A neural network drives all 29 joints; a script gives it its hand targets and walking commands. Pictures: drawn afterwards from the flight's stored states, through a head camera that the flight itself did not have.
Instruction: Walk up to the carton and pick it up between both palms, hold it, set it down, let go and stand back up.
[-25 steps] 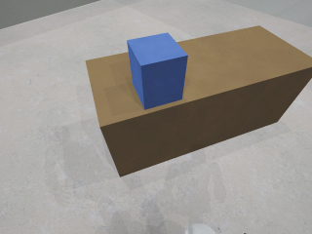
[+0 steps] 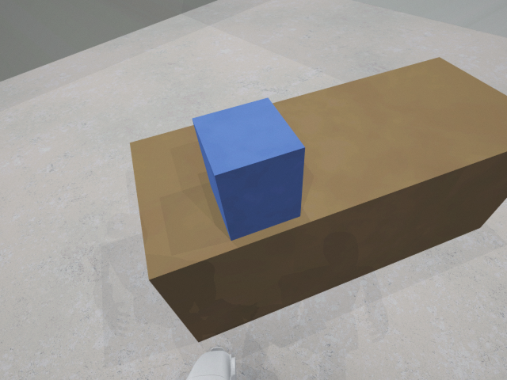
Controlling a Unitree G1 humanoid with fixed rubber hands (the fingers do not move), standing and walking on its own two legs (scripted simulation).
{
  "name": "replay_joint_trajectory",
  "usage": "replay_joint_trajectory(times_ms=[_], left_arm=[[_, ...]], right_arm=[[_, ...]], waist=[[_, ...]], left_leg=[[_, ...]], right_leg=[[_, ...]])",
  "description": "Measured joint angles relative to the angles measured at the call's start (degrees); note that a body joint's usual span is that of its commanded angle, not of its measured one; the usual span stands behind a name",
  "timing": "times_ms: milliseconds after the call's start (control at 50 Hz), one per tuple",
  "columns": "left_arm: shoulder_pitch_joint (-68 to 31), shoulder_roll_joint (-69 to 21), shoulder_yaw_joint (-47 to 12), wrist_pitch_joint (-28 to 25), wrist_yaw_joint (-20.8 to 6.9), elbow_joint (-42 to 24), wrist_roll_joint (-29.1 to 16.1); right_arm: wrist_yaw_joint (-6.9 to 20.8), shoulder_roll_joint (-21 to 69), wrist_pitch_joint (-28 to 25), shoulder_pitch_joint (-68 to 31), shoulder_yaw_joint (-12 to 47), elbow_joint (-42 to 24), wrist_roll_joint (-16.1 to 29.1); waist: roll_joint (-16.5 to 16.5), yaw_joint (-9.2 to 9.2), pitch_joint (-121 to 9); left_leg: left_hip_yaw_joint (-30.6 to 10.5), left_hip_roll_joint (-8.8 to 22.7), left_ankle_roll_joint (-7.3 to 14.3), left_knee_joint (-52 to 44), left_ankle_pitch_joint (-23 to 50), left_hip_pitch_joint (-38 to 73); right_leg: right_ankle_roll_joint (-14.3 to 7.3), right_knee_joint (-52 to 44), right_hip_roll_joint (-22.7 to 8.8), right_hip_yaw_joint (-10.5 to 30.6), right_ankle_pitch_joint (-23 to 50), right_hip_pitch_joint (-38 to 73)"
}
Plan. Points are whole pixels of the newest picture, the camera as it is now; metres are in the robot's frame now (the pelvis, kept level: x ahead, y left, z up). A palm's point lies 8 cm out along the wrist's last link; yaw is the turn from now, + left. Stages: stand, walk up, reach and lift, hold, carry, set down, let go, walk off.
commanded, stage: walk up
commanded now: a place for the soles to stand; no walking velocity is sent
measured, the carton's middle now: (249, 170) +0.61 +0.05 -0.09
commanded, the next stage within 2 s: none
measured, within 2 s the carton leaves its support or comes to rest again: neither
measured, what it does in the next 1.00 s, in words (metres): walks ahead: left foot, then right foot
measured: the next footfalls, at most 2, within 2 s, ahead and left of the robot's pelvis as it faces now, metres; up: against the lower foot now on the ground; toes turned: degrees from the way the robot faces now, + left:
left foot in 0.18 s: +0.22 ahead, +0.18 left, +0.00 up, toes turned +6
right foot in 0.48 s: +0.20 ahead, -0.06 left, +0.00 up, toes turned -4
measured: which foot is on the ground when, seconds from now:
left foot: up 0.00-0.16, down 0.18-1.00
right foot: down 0.00-0.18, up 0.20-0.46, down 0.48-1.00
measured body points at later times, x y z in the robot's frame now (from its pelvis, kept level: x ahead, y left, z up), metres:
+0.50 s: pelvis +0.13 +0.06 -0.02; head +0.15 +0.05 +0.43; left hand +0.22 +0.31 -0.15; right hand +0.18 -0.18 -0.17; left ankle +0.18 +0.17 -0.74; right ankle +0.16 -0.06 -0.75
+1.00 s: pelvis +0.14 +0.06 -0.01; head +0.15 +0.05 +0.44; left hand +0.23 +0.30 -0.15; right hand +0.18 -0.21 -0.16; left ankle +0.18 +0.17 -0.74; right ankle +0.16 -0.06 -0.74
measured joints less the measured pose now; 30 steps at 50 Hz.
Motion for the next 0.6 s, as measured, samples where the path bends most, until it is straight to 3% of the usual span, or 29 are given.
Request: replay_joint_trajectory(times_ms=[80, 160, 220, 260, 300, 400, 480, 600], left_arm=[[2.9, 0.6, 0.1, 0.1, -0.4, 2.3, 0.5], [4.3, 1.4, -0.3, 1.1, -0.9, 3.2, 1.1], [3.1, 2.2, -0.9, 2.7, -0.9, 3.2, 0.8], [0.9, 2.4, -1.1, 4.1, -0.5, 2.1, 0.4], [-1.3, 2.4, -1.1, 4.6, -0.2, 0.9, 0.3], [-6.9, 2.5, -1.0, 4.5, 0.3, -0.9, 0.1], [-10.3, 2.7, -1.0, 4.7, 0.4, -1.1, -0.2], [-13.9, 1.3, -2.0, 5.3, -0.2, 0.8, -2.0]], right_arm=[[0.4, 1.2, 0.0, -3.6, 0.1, -0.3, 0.2], [-0.3, 2.2, -0.9, -5.8, 0.2, -0.5, 0.5], [-1.6, 3.4, -1.8, -6.3, -0.2, -1.0, 0.6], [-2.5, 4.1, -1.0, -6.0, 0.1, -1.1, 2.3], [-3.2, 4.5, -0.2, -5.3, 0.2, -0.7, 3.0], [-3.5, 4.2, -0.1, -3.1, 0.8, 0.7, 2.3], [-3.2, 3.5, 1.1, -2.7, 1.5, 1.6, 2.7], [-3.2, 2.1, 2.4, -4.0, 2.5, 3.2, 3.0]], waist=[[-0.3, 1.01, 0.3], [-0.8, 1.76, 0.7], [-2.3, 0.83, 1.9], [-2.8, 0.64, 2.8], [-2.9, 0.07, 3.1], [-2.5, -1.61, 2.7], [-2.6, -2.01, 2.1], [-0.8, -3.22, 0.5]], left_leg=[[0.5, 1.0, 0.5, -10.5, 6.1, 0.9], [1.8, -0.5, 2.2, -20.4, 9.7, 7.7], [2.8, -2.5, 3.2, -19.2, -0.1, 10.2], [3.5, -2.8, 3.9, -18.2, 0.3, 11.1], [4.1, -2.9, 4.2, -20.2, 1.0, 13.3], [5.1, -2.7, 4.2, -24.2, 1.5, 16.6], [5.9, -2.6, 3.5, -20.6, -1.2, 15.7], [5.8, -2.2, 2.8, -21.7, -1.3, 16.3]], right_leg=[[1.4, 0.0, -0.5, -0.4, -2.8, 3.0], [3.4, 5.1, -1.8, -0.2, -8.4, 4.2], [1.9, 21.4, -2.7, 3.0, -15.7, -1.1], [1.1, 34.4, -0.8, 5.2, -18.2, -6.5], [0.9, 40.3, 0.1, 4.9, -18.0, -10.9], [1.0, 28.7, 0.6, 3.0, -14.3, -14.0], [0.1, 14.6, 0.6, 2.8, -1.6, -10.2], [0.4, 11.6, 1.3, 2.8, -2.5, -8.8]])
